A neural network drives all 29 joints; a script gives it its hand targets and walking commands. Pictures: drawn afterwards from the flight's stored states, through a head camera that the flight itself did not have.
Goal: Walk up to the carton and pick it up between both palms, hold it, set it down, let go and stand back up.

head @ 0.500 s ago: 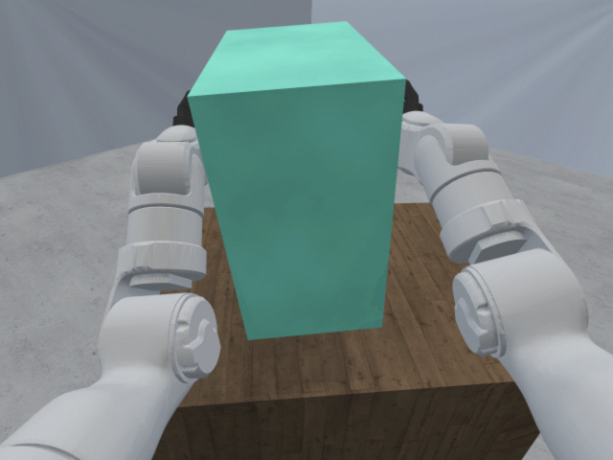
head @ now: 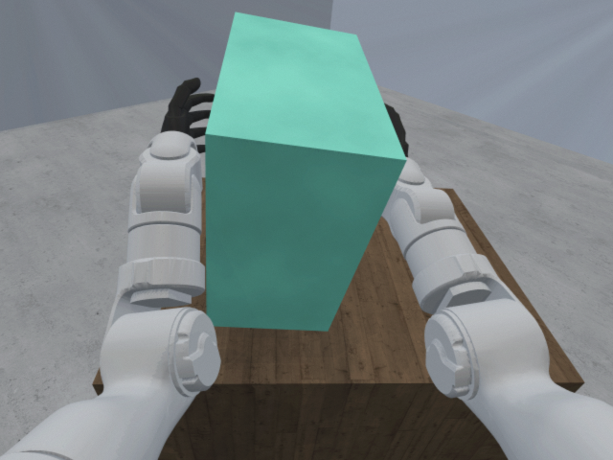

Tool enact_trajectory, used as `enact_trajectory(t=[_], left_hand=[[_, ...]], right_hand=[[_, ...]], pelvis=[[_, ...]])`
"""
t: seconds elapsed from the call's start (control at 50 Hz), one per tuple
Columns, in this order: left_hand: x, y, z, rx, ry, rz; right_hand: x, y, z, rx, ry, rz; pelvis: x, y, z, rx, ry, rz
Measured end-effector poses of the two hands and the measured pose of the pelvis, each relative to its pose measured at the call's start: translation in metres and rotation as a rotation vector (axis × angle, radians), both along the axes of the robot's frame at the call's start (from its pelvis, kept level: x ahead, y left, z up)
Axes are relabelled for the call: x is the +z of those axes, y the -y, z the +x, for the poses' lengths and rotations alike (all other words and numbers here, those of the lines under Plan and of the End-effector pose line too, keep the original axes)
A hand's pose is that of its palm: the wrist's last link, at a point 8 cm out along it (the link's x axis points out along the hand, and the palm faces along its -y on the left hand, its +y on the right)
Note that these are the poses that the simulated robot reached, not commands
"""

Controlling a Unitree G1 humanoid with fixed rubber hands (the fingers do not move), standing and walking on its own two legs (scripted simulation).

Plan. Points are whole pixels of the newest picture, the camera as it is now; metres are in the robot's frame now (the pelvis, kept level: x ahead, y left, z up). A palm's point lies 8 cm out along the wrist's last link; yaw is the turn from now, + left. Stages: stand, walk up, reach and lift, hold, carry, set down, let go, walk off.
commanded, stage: set down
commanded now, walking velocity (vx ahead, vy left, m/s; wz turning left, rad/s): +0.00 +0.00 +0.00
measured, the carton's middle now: (283, 177) +0.41 +0.03 +0.21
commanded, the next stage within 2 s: none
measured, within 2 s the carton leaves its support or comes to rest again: neither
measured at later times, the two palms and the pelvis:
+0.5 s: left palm (189, 159) +0.39 +0.15 +0.25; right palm (391, 173) +0.39 -0.11 +0.24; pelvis +0.01 +0.01 +0.00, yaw -1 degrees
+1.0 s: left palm (197, 180) +0.39 +0.14 +0.22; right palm (389, 181) +0.40 -0.12 +0.22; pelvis +0.00 +0.00 +0.00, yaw -2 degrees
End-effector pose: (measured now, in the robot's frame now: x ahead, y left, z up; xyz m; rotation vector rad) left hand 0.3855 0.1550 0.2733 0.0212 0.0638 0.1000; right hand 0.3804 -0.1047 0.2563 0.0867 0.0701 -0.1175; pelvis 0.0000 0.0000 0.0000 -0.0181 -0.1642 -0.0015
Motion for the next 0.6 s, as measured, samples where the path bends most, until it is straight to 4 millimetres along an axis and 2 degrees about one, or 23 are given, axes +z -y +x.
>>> enact_trajectory(t=[0.12,0.34,0.6], left_hand=[[-0.018,0.009,0.004,0.007,0.004,0.002],[-0.015,0.012,0.004,0.024,0.004,0.018],[-0.029,0.009,0.003,0.030,-0.028,0.029]], right_hand=[[-0.010,0.008,0.003,-0.007,0.009,-0.036],[-0.005,0.011,0.008,0.007,0.016,-0.051],[-0.024,0.008,0.009,0.018,-0.008,-0.038]], pelvis=[[0.000,0.002,0.001,-0.009,-0.011,-0.004],[0.000,-0.002,0.010,-0.018,-0.009,0.001],[-0.001,-0.006,0.008,-0.016,-0.003,0.003]])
